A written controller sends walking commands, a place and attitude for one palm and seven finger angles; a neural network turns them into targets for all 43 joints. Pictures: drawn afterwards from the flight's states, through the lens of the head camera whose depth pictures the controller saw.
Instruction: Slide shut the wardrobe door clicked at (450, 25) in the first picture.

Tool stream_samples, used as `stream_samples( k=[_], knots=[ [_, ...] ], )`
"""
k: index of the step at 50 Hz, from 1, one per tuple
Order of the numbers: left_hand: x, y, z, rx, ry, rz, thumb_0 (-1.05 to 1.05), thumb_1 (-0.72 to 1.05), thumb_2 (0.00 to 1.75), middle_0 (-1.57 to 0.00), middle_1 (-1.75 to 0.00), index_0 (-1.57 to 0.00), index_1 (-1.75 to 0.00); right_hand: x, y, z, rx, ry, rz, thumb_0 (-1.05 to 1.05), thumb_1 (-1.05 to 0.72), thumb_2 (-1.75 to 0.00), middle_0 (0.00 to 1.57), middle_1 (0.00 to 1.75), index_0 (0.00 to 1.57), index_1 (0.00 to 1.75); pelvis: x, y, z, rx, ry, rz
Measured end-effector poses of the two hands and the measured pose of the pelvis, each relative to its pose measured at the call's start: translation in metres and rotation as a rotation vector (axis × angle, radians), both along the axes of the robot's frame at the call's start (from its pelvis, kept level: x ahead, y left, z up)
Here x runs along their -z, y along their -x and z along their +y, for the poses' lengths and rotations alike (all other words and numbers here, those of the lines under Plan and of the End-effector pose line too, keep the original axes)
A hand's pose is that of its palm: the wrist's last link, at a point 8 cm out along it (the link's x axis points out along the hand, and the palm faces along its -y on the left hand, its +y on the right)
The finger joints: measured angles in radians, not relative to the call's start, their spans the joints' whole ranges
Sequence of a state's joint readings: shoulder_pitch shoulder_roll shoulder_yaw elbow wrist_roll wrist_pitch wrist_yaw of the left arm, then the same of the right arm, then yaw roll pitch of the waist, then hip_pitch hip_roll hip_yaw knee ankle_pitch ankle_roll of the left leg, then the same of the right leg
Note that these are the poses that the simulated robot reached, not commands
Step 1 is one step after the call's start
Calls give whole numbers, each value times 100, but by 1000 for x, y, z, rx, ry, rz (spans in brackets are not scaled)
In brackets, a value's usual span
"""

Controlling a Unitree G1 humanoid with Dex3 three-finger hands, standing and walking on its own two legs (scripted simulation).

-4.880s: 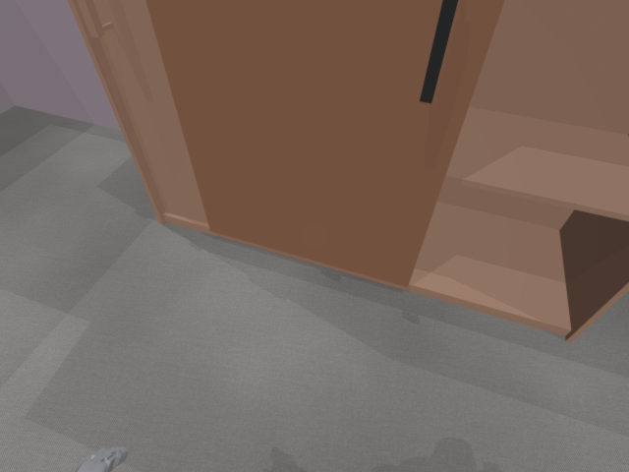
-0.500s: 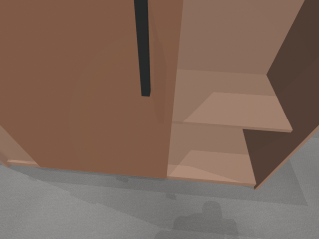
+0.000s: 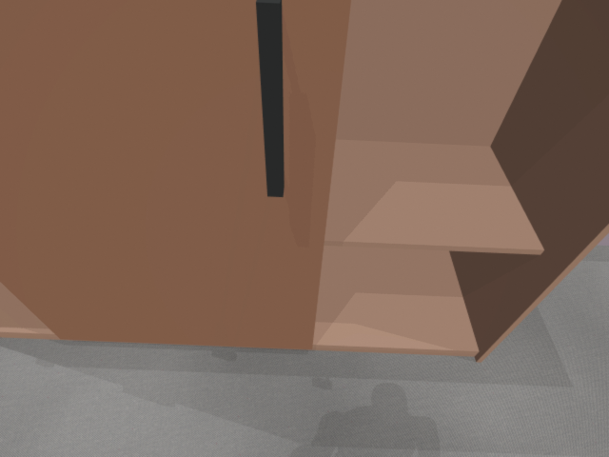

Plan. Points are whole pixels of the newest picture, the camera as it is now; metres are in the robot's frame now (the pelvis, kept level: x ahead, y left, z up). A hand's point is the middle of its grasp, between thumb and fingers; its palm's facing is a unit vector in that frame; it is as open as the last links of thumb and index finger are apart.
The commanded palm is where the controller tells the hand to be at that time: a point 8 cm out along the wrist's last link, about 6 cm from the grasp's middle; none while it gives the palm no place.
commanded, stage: look again from close up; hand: left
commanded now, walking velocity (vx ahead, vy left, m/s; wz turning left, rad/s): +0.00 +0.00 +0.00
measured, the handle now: (274, 106) +0.54 +0.09 +0.19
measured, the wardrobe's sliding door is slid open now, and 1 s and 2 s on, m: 0.57 0.57 0.57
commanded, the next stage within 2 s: shuffle to correct the standing spot in 1.16 s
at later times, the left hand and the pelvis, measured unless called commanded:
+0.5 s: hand out of the picture +0.00 +0.17 -0.18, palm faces +0.02 -0.97 -0.23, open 7.4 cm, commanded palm none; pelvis +0.00 -0.01 -0.01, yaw -1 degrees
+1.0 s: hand out of the picture -0.02 +0.13 -0.18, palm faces +0.03 -0.98 -0.19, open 7.4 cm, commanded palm none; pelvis -0.01 -0.04 +0.00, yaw +0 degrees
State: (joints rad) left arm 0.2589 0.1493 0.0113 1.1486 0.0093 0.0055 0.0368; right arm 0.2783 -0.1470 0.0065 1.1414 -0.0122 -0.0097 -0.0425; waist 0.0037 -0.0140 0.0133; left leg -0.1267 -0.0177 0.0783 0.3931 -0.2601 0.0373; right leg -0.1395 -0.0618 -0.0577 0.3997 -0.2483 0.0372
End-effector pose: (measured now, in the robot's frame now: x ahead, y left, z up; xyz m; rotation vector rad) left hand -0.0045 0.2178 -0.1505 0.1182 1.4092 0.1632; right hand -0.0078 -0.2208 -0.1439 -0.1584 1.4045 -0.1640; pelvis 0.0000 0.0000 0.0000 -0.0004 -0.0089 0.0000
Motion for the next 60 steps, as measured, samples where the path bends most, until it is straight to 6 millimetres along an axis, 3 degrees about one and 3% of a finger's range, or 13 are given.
stream_samples(
  k=[7,16,39,60],
  knots=[
    [-1,0,4,38,-23,-3,0,91,90,-20,-30,-20,-30,7,20,12,6,-43,32,0,-92,-90,20,30,20,30,4,4,3,-2,9,12],
    [-6,2,9,29,-56,-19,0,91,90,-20,-30,-20,-30,22,12,20,-8,-88,-17,0,-91,-90,20,30,20,30,10,2,4,-2,-2,-1],
    [-5,16,-32,18,-12,5,0,91,90,-20,-30,-20,-30,14,5,-20,-5,-51,-17,0,-91,-90,19,30,20,30,5,5,-26,9,-14,0],
    [-5,16,-45,9,-16,-6,0,91,90,-20,-30,-20,-30,13,13,-29,-7,-64,10,0,-92,-90,20,30,20,30,4,6,-42,0,-12,-1]
  ],
)
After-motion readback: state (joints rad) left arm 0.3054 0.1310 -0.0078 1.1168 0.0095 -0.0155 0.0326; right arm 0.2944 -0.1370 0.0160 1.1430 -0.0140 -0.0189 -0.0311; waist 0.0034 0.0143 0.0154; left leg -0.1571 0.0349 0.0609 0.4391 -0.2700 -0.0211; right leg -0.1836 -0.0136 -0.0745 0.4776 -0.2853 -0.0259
